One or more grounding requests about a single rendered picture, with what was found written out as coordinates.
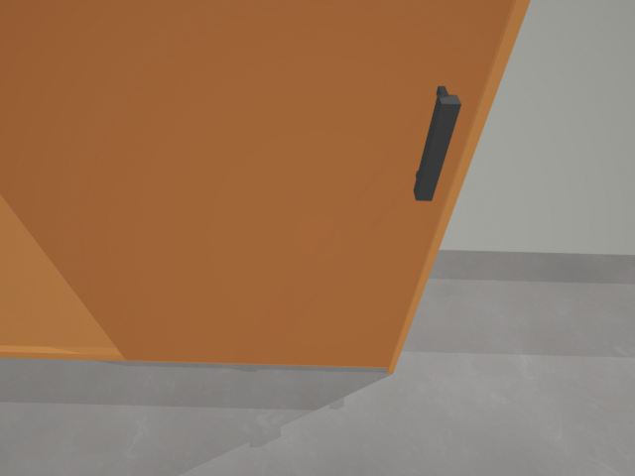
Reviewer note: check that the handle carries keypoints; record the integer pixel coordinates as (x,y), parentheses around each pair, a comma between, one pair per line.
(439,135)

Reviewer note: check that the wardrobe door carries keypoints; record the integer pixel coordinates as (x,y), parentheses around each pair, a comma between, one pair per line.
(37,305)
(232,181)

